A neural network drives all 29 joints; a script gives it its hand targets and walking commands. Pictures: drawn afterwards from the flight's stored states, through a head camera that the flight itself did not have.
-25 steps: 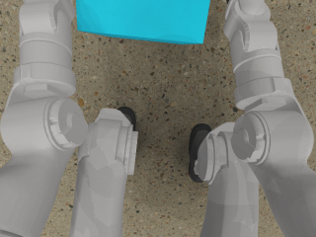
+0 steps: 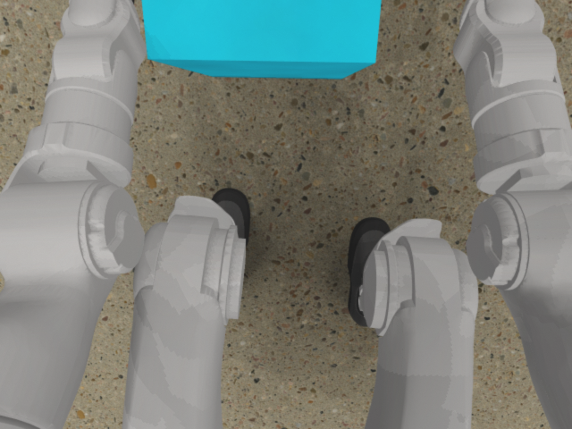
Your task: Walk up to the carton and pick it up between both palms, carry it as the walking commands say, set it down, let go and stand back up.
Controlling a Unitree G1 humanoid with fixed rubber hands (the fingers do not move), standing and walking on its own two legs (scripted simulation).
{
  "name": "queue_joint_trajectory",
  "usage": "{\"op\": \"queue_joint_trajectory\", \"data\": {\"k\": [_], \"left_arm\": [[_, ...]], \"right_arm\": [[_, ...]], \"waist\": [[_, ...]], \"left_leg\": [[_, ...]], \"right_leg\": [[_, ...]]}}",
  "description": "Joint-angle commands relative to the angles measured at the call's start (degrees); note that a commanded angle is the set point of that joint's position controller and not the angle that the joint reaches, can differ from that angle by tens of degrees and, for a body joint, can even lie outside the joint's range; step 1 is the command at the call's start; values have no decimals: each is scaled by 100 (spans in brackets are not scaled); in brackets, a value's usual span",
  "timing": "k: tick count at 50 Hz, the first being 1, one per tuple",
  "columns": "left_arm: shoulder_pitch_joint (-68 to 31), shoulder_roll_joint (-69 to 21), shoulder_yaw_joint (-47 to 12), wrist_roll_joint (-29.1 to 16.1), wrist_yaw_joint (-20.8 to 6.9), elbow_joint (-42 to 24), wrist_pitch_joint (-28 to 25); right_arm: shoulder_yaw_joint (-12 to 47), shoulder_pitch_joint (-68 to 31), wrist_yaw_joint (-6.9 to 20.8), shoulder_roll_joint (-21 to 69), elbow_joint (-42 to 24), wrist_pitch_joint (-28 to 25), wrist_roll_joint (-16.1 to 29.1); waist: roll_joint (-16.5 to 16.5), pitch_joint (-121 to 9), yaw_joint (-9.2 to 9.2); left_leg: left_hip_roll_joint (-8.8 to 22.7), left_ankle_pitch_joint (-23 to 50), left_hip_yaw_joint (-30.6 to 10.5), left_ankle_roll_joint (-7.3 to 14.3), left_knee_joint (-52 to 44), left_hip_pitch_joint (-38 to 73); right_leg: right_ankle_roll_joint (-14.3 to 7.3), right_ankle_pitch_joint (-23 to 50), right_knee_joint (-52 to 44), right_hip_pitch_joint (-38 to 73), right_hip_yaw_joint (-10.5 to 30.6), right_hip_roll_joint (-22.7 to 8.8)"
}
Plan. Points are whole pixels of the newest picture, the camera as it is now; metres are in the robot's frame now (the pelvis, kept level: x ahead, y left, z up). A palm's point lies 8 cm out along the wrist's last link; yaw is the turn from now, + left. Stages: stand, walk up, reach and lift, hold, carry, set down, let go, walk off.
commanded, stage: set down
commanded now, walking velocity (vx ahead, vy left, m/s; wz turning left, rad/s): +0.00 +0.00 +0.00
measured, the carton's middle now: out of the picture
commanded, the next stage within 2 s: let go in 1.36 s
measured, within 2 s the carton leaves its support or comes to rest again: neither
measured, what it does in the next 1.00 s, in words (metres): rises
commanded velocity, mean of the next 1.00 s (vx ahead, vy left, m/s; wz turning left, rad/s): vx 0.00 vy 0.00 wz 0.00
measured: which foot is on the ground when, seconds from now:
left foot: down 0.00-1.00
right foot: down 0.00-1.00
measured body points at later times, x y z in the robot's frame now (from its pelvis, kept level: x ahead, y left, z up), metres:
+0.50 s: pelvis -0.01 +0.00 +0.04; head +0.36 +0.02 +0.29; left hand +0.56 +0.24 -0.09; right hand +0.59 -0.11 -0.09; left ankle +0.13 +0.14 -0.35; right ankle +0.10 -0.13 -0.35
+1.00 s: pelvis -0.01 +0.00 +0.17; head +0.36 +0.02 +0.41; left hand +0.55 +0.25 +0.05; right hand +0.59 -0.11 +0.04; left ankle +0.13 +0.14 -0.35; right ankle +0.10 -0.13 -0.35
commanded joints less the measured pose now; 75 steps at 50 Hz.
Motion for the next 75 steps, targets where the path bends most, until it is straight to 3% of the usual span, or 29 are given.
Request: {"op": "queue_joint_trajectory", "data": {"k": [1,7,10,12,15,17,18,20,24,25,27,30,38,45,53,58,63,65,67,70,74,75], "left_arm": [[-1516,1246,-539,-432,91,-282,-155],[-2031,1616,-599,-700,259,-1814,-75],[-1846,1565,-739,-862,297,-1851,316],[-1696,1441,-828,-835,303,-1638,573],[-1599,1303,-726,-683,331,-2012,663],[-1619,1283,-653,-636,360,-2166,683],[-1584,1213,-649,-670,378,-2267,722],[-1445,1288,-566,-565,389,-2290,806],[-1126,1078,-562,-467,339,-2009,964],[-1111,1058,-593,-474,323,-2114,972],[-1199,1109,-518,-456,310,-2402,977],[-1344,1257,-513,-553,310,-2919,1064],[-1292,1417,-426,-575,228,-2988,1536],[-1302,1496,-346,-546,186,-3485,1704],[-897,1486,-200,-448,66,-3248,1768],[-1005,1534,-209,-501,23,-3535,1728],[-806,1380,-284,-430,-30,-3110,1729],[-666,1213,-293,-252,-81,-2626,1679],[-603,958,-230,-96,-109,-2442,1532],[-360,643,-131,103,-184,-2169,1233],[17,494,-111,216,-339,-1959,1043],[287,467,-161,242,-400,-1821,1028]], "right_arm": [[672,-2120,8,-302,-398,-19,665],[679,-2531,-265,-533,-1718,80,906],[807,-2384,-405,-518,-1636,434,874],[713,-2162,-447,-482,-1361,650,834],[352,-2079,-458,-588,-1773,672,639],[298,-2107,-437,-530,-2025,706,646],[249,-2051,-443,-614,-2064,725,578],[227,-1950,-440,-621,-2144,785,568],[51,-1592,-417,-565,-1879,935,420],[39,-1572,-408,-529,-1998,940,417],[102,-1673,-415,-482,-2291,955,461],[59,-1768,-476,-585,-2797,1050,489],[-81,-1650,-518,-675,-2916,1525,387],[-260,-1527,-469,-773,-3197,1685,322],[-199,-1299,-338,-665,-3263,1763,281],[-208,-1315,-313,-704,-3495,1740,274],[-257,-1044,-209,-618,-2902,1745,179],[-352,-817,-133,-502,-2250,1684,-74],[-462,-710,-41,-397,-2019,1511,-239],[-630,-662,17,-311,-1946,1186,-574],[-585,-274,70,-29,-1765,1022,-747],[-685,18,51,-18,-1715,1012,-893]], "waist": [[-284,-6954,746],[-171,-9763,655],[-162,-10532,615],[-76,-10217,537],[62,-9942,411],[51,-10191,493],[28,-10378,412],[47,-10687,466],[146,-10231,350],[108,-10345,305],[21,-10701,410],[46,-11627,354],[6,-11728,240],[99,-12254,190],[-69,-12122,324],[-57,-12356,296],[-24,-11810,183],[143,-11111,120],[184,-10737,42],[116,-10206,-57],[135,-9495,-80],[94,-9347,-202]], "left_leg": [[50,1709,690,197,-517,3771],[-62,2406,881,173,-573,5233],[-90,2010,916,177,-878,5819],[-124,1719,957,156,-1028,5865],[-163,1604,896,120,-1332,5853],[-206,1795,879,146,-1456,6081],[-223,1895,889,131,-1472,6187],[-255,2017,884,130,-1599,6415],[-279,1722,854,104,-2051,6344],[-287,1733,813,113,-2128,6439],[-327,1977,864,119,-2269,6535],[-348,2321,861,112,-2435,7001],[-362,1818,816,124,-3300,7409],[-398,2227,763,115,-3919,8296],[-416,2809,729,178,-4674,8815],[-400,3148,668,210,-5096,9291],[-361,3060,614,208,-5656,9635],[-359,2850,568,144,-5849,9587],[-363,2902,524,101,-5958,9678],[-362,3082,483,72,-6038,9601],[-332,2746,546,47,-6325,9331],[-337,2632,552,20,-6401,9265]], "right_leg": [[30,1201,-910,2532,-566,-131],[26,1895,-1054,4000,-732,-36],[-1,1370,-1246,4539,-888,-21],[-79,1080,-1329,4590,-944,-13],[-130,1009,-1505,4315,-1005,39],[-126,1169,-1594,4394,-1020,68],[-153,1247,-1648,4486,-1022,88],[-153,1329,-1752,4644,-1050,113],[-201,1028,-2202,4456,-1050,129],[-190,1051,-2262,4526,-1058,145],[-182,1304,-2434,4850,-1012,162],[-179,1638,-2661,5361,-988,188],[-207,1138,-3464,5722,-991,189],[-196,1449,-4098,6206,-1011,220],[-134,1936,-4928,6974,-842,185],[-116,2314,-5452,7592,-701,147],[-132,2165,-6041,7721,-680,142],[-153,1890,-6239,7383,-746,118],[-173,1923,-6405,7233,-768,130],[-175,2104,-6576,7023,-812,136],[-184,1877,-6903,7075,-737,60],[-160,1864,-6966,7196,-779,64]]}}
